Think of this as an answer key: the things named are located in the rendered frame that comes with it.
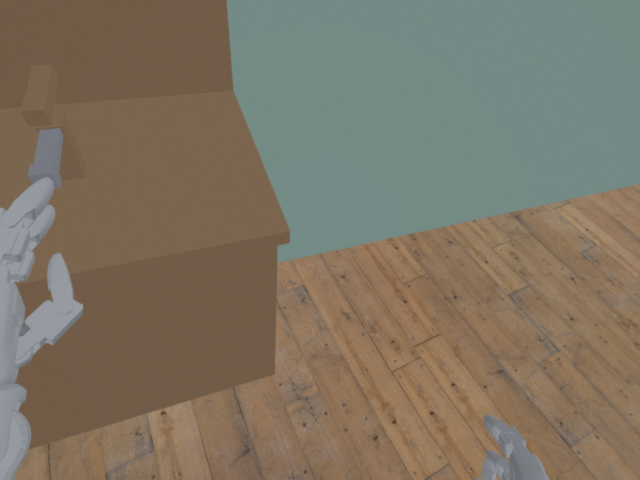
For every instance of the robot left hand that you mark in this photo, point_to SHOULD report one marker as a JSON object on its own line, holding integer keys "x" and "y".
{"x": 22, "y": 227}

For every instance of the robot right hand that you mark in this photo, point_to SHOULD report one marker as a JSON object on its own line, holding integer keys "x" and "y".
{"x": 522, "y": 465}

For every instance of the left robot forearm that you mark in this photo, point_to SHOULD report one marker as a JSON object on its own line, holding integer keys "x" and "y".
{"x": 15, "y": 431}

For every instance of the counter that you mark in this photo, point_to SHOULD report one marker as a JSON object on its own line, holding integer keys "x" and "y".
{"x": 166, "y": 218}

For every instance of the tap lever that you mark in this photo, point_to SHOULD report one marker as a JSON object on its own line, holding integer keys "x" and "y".
{"x": 47, "y": 157}

